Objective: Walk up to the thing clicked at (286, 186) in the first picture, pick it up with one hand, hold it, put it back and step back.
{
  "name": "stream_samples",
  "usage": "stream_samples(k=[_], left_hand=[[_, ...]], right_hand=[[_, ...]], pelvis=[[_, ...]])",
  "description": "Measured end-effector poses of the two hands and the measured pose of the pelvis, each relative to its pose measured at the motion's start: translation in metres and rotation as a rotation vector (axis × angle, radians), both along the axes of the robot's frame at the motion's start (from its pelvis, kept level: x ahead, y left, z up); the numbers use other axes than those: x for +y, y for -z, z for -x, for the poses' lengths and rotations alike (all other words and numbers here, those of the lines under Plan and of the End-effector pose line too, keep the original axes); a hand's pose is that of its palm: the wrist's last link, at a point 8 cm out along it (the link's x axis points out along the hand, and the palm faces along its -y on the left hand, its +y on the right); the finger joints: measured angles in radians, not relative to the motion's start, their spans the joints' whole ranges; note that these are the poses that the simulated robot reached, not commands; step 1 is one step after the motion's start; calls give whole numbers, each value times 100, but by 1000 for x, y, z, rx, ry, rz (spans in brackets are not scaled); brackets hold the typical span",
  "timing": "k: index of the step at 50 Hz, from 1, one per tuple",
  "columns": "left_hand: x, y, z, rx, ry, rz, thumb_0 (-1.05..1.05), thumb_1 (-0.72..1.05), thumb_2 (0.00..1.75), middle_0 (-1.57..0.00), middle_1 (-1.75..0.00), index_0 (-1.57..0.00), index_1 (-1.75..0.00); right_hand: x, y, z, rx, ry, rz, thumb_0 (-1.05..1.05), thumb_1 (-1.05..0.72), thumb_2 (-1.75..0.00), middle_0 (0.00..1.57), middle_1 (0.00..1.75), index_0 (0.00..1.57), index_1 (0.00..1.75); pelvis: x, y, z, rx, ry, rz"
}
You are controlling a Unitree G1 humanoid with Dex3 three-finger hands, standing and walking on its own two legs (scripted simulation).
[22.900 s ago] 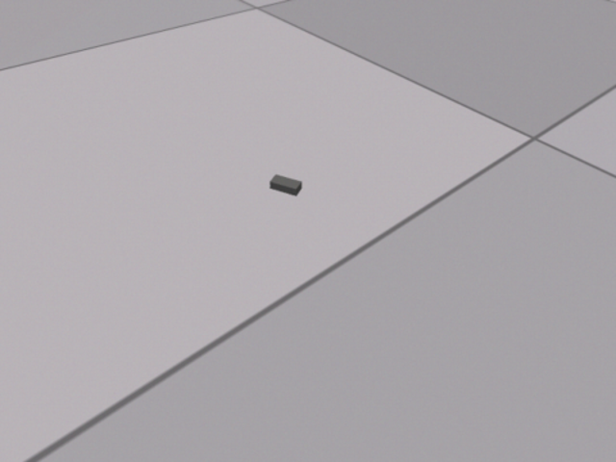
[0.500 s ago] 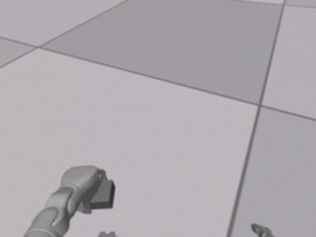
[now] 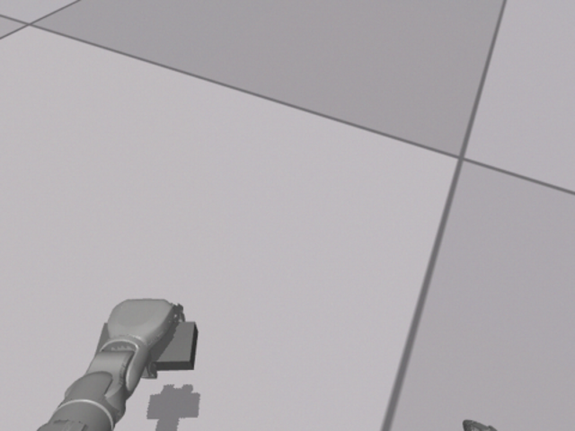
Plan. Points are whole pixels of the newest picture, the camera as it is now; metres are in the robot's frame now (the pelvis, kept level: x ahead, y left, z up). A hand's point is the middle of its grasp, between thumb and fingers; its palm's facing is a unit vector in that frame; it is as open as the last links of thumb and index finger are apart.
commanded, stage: crouch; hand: left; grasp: from above
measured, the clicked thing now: (149, 346) +0.31 +0.23 -0.13
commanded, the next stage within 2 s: lower in 1.56 s
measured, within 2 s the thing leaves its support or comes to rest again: neither
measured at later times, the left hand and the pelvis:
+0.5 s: hand (182, 363) +0.34 +0.23 -0.35, palm faces -0.47 +0.02 -0.88, open 9.2 cm; pelvis -0.05 +0.01 -0.21, yaw -1 degrees
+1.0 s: hand (195, 371) +0.36 +0.23 -0.50, palm faces -0.47 -0.01 -0.88, open 9.2 cm; pelvis -0.05 +0.00 -0.32, yaw -3 degrees
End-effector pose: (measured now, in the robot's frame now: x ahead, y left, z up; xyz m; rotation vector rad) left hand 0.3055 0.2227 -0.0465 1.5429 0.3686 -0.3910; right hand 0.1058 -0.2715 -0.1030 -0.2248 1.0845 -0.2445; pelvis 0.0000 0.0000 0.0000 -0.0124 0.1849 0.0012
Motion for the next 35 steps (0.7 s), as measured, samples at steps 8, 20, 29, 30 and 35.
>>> stream_samples(k=[8, 20, 29, 30, 35], left_hand=[[-1, 79, -19, -30, 13, -29, -4, 12, 35, -85, -35, -85, -31], [2, 199, -43, -37, -21, -35, -4, 12, 36, -85, -36, -85, -31], [8, 286, -44, 17, -9, -7, -4, 11, 36, -85, -36, -85, -31], [8, 294, -45, 13, -3, -4, -4, 11, 36, -85, -36, -85, -31], [9, 332, -51, -8, 5, 5, -4, 11, 36, -85, -35, -86, -31]], right_hand=[[-14, 64, 52, 108, 33, 58, 0, -89, -89, 20, 30, 20, 30], [-1, 181, 105, 218, 65, 50, 0, -89, -89, 20, 30, 20, 30], [8, 249, 101, 234, -1, 26, 0, -89, -89, 20, 30, 20, 30], [7, 255, 99, 236, -10, 27, 0, -89, -89, 20, 30, 20, 30], [3, 281, 88, 241, -56, 40, 0, -89, -89, 20, 30, 20, 30]], pelvis=[[3, 64, 18, 164, 2, 14], [6, 171, 43, 341, 7, 24], [5, 235, 51, 422, 6, 43], [4, 241, 52, 429, 6, 46], [3, 270, 52, 455, 9, 56]])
